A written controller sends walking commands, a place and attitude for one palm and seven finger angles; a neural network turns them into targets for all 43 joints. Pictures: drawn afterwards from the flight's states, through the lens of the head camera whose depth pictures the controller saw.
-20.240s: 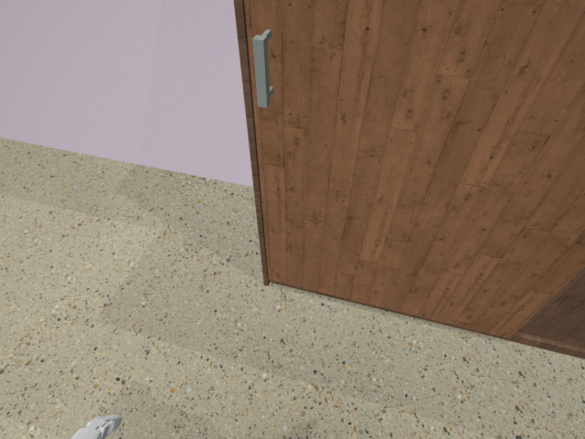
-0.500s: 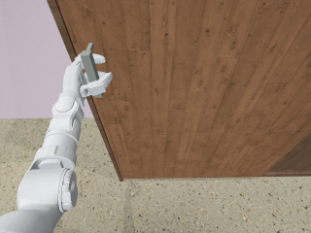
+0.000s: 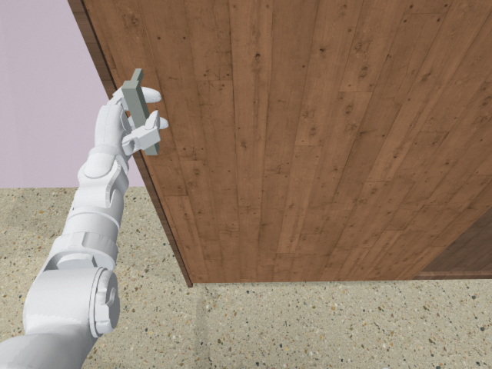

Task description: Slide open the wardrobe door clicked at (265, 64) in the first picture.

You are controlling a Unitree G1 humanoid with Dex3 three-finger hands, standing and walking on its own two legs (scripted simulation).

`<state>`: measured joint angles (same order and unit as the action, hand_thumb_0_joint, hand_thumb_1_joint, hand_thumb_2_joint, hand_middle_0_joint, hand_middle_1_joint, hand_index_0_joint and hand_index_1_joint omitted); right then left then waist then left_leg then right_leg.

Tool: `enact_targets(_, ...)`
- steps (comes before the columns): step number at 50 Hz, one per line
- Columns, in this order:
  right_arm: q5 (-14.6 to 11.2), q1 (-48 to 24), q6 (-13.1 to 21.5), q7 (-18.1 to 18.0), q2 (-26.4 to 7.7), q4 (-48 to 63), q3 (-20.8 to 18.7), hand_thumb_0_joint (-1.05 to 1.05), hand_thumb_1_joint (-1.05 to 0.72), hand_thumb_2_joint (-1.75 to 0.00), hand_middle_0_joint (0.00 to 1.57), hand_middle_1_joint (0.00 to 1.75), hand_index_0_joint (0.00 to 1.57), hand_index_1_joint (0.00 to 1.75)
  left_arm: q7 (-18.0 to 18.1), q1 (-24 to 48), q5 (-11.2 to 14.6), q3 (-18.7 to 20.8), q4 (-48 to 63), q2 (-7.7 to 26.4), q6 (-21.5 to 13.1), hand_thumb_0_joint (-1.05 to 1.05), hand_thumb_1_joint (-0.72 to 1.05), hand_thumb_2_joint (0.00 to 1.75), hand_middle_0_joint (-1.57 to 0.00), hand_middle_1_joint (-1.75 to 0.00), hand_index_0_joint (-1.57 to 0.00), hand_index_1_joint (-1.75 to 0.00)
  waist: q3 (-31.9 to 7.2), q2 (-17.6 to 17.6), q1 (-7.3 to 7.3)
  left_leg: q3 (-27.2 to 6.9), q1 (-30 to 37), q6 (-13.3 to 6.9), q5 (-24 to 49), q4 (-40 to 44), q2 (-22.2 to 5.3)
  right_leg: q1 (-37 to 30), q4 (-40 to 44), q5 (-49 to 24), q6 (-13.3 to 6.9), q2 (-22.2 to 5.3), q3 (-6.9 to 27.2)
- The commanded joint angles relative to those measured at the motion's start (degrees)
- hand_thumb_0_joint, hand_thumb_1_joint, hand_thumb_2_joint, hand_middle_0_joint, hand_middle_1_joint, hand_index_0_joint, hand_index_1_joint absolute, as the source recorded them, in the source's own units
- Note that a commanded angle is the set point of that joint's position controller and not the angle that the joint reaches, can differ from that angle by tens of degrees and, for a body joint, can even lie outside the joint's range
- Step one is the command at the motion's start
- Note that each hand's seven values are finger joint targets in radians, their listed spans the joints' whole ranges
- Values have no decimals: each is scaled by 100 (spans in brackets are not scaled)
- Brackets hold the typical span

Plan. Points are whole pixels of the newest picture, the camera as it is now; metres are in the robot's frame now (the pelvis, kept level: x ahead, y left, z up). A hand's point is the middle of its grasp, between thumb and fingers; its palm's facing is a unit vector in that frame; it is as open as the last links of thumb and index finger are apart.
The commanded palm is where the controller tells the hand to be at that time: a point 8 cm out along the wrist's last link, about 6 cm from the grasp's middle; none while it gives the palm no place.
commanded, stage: grip the handle and tug to test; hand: left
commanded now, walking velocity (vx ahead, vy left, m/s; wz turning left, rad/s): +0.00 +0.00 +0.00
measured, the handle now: (145, 113) +0.50 +0.18 +0.15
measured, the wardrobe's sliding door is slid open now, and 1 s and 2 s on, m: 0.00 0.01 0.09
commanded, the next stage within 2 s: tug the door sideways, standing still in 0.34 s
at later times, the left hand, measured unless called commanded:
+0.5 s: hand (153, 131) +0.45 +0.15 +0.16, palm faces +0.01 -1.00 +0.01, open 5.6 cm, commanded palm +0.42 +0.19 +0.15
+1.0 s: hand (160, 130) +0.45 +0.14 +0.16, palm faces +0.08 -1.00 -0.03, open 5.7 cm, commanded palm +0.43 +0.13 +0.15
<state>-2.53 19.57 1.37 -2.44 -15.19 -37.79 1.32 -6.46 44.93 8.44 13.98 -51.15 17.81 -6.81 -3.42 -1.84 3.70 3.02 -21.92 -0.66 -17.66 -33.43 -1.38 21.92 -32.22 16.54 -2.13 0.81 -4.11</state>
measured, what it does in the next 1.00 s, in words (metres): stands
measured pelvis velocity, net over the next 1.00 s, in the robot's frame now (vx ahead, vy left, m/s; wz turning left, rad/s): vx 0.01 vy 0.01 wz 0.05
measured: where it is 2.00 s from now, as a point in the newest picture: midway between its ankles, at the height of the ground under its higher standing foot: outside the picture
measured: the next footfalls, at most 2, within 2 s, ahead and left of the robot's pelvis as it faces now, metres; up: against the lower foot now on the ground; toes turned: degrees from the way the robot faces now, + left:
right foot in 1.60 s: +0.06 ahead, -0.14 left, +0.00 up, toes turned +0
left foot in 1.84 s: +0.07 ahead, +0.05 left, +0.00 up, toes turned +16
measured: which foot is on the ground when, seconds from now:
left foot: down 0.00-1.00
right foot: down 0.00-1.00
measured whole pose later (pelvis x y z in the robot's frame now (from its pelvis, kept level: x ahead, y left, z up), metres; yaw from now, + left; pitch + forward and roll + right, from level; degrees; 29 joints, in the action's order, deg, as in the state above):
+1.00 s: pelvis +0.01 +0.01 +0.00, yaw +3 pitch +6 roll -1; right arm -1.4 18.3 2.6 -1.0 -13.4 -40.6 0.7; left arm 3.3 46.2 9.2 4.2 -45.2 11.0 -1.6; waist -3.1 -2.2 0.9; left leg 0.2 -22.0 -1.3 -17.9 -33.9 0.6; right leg 20.5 -32.0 17.5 -1.1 -1.0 -6.4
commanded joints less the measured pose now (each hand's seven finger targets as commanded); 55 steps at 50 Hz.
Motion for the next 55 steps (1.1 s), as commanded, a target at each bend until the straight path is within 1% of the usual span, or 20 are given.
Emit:
enact_targets(1,-39,-16,216,-80,-757,689,-278,0,-90,-90,20,30,20,30,-125,2347,124,152,1432,1056,-363,0,90,90,-45,-140,-45,-140,-1954,170,-82,-229,810,-201,1865,209,191,-1072,256,-2507,59,17,290)
enact_targets(4,-52,-52,186,-84,-772,737,-284,0,-90,-90,20,30,20,30,-136,2023,154,318,1563,1231,-296,0,90,90,-45,-140,-45,-140,-1961,219,-148,-200,780,-210,1902,235,182,-1204,265,-2593,62,6,291)
enact_targets(7,-58,-105,174,-77,-746,818,-288,0,-90,-90,20,30,20,30,-169,1856,175,168,1838,1014,-205,0,90,90,-45,-140,-45,-140,-1992,173,-168,-182,870,-200,2052,251,178,-1243,259,-2712,58,18,272)
enact_targets(10,-65,-169,159,-62,-749,902,-313,0,-90,-90,20,30,20,30,-146,1391,206,292,2193,1082,-113,0,90,90,-45,-140,-45,-140,-2103,98,-300,-159,964,-196,2350,241,161,-1390,227,-2962,52,14,277)
enact_targets(12,-66,-204,146,-54,-737,945,-315,0,-90,-90,20,30,20,30,-138,1266,216,256,2427,1021,-37,0,90,90,-45,-140,-45,-140,-2099,221,-306,-150,967,-196,2363,282,157,-1461,238,-3024,63,15,266)
enact_targets(16,-74,-338,126,-30,-702,1072,-334,0,-90,-90,20,30,20,30,-126,497,250,363,3014,990,125,0,90,90,-45,-140,-45,-140,-2190,126,-468,-93,1131,-190,2896,280,124,-1668,207,-3433,63,0,268)
enact_targets(18,-64,-321,98,-27,-717,1064,-339,0,-90,-90,20,30,20,30,-111,421,246,330,3169,993,214,0,90,90,-45,-140,-45,-140,-2144,251,-457,-122,1156,-189,3096,289,107,-1754,215,-3524,60,-12,238)
enact_targets(21,-66,-431,80,-1,-662,1151,-344,0,-90,-90,20,30,20,30,-82,16,241,362,3712,950,381,0,90,90,-45,-140,-45,-140,-2185,51,-528,-92,1367,-181,3648,283,72,-1816,207,-3914,81,-20,261)
enact_targets(22,-69,-435,72,7,-657,1154,-339,0,-90,-90,20,30,20,30,-75,29,235,274,3842,865,446,0,90,90,-45,-140,-45,-140,-2176,35,-499,-100,1429,-170,3737,291,58,-1787,219,-3920,83,-17,239)
enact_targets(23,-73,-424,57,-6,-653,1122,-332,0,-90,-90,20,30,20,30,-50,426,231,-93,3810,528,529,0,90,90,-45,-140,-45,-140,-2046,-69,-345,-117,1502,-167,3733,267,56,-1625,263,-3791,87,-16,216)
enact_targets(24,-83,-395,58,-24,-643,1012,-345,0,-90,-90,20,30,20,30,8,1053,218,-210,3825,458,590,0,90,90,-45,-140,-45,-140,-1909,-56,-162,-191,1628,-162,3710,232,20,-1315,316,-3629,101,23,201)
enact_targets(26,-49,-307,31,-52,-660,868,-378,0,-90,-90,20,30,20,30,135,1510,154,-238,3606,419,730,0,90,90,-45,-140,-45,-140,-1847,-55,-51,-237,1724,-147,3643,186,13,-1063,364,-3428,104,49,194)
enact_targets(28,-1,-200,-11,-93,-675,748,-374,0,-90,-90,20,30,20,30,267,2043,89,-339,3375,357,786,0,90,90,-45,-140,-45,-140,-1771,170,88,-273,1656,-157,3475,166,40,-1003,376,-3338,106,45,171)
enact_targets(34,52,-164,37,-31,-585,554,-371,0,-90,-90,20,30,20,30,366,2360,-9,-1018,3058,-476,676,0,90,90,-45,-140,-45,-140,-2173,-205,148,-469,2088,-69,3911,2,38,-577,259,-3095,80,42,100)
enact_targets(38,82,-153,105,-7,-596,488,-365,0,-90,-90,20,30,20,30,361,2665,40,-1363,2759,-898,449,0,90,90,-45,-140,-45,-140,-2175,259,242,-576,2018,-72,3525,27,51,-511,254,-2790,68,60,40)
enact_targets(42,73,-214,219,24,-574,423,-342,0,-90,-90,20,30,20,30,366,3139,42,-1614,2558,-1181,230,0,90,90,-45,-140,-45,-140,-2179,-34,283,-626,2106,-41,3167,14,61,-200,232,-2420,53,70,41)
enact_targets(43,82,-163,239,34,-592,387,-340,0,-90,-90,20,30,20,30,375,3180,43,-1688,2434,-1246,174,0,90,90,-45,-140,-45,-140,-2105,114,309,-677,2048,-43,3131,26,54,-210,239,-2331,46,66,23)
enact_targets(47,82,-139,377,75,-572,290,-336,0,-90,-90,20,30,20,30,430,3466,34,-1929,2265,-1552,-6,0,90,90,-45,-140,-45,-140,-2068,-132,365,-734,2084,2,2807,12,40,93,211,-1978,32,89,16)
enact_targets(52,110,-35,546,120,-591,154,-345,0,-90,-90,20,30,20,30,542,3693,44,-2056,2054,-1742,-175,0,90,90,-45,-140,-45,-140,-2129,-72,392,-810,2043,39,2598,15,34,226,159,-1741,27,100,-13)
enact_targets(55,102,-10,604,137,-595,94,-342,0,-90,-90,20,30,20,30,594,3673,40,-2113,1807,-1834,-227,0,90,90,-45,-140,-45,-140,-1926,13,402,-810,1854,37,2263,63,43,278,169,-1552,24,100,-16)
